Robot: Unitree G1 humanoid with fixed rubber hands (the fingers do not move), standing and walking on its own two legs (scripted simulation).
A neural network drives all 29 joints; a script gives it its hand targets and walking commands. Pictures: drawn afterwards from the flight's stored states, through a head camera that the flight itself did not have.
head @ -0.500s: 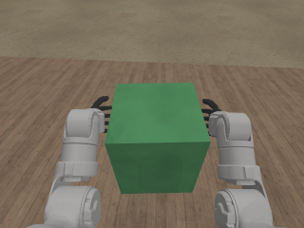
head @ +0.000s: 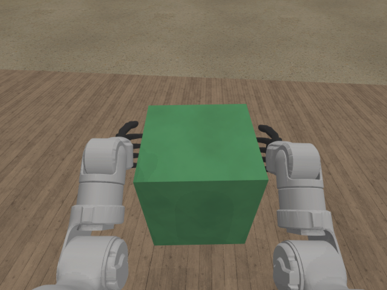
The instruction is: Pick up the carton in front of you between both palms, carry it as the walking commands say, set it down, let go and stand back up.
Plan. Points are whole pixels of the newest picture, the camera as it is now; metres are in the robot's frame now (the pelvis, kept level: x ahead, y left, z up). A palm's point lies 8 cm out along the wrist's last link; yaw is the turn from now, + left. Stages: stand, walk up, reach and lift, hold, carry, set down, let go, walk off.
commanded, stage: carry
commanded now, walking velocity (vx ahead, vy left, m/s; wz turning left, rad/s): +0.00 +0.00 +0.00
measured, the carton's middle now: (198, 177) +0.35 +0.00 +0.05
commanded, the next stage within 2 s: none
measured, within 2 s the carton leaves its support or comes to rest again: neither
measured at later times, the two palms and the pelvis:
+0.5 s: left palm (113, 128) +0.42 +0.19 +0.12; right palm (249, 129) +0.43 -0.11 +0.13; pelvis +0.08 +0.02 -0.01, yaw +1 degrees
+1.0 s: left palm (160, 98) +0.65 +0.12 +0.04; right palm (255, 99) +0.66 -0.18 +0.04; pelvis +0.30 -0.03 -0.04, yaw +1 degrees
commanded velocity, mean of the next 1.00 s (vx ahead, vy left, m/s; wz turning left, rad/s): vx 0.46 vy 0.00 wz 0.00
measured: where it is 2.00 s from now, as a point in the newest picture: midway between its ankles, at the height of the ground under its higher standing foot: (192, 192)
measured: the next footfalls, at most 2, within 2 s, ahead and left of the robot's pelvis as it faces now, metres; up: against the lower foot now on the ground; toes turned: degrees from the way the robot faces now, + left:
right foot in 0.82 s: +0.35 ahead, -0.10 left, -0.03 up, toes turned -1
left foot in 1.30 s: +0.64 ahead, +0.06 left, -0.07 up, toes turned +3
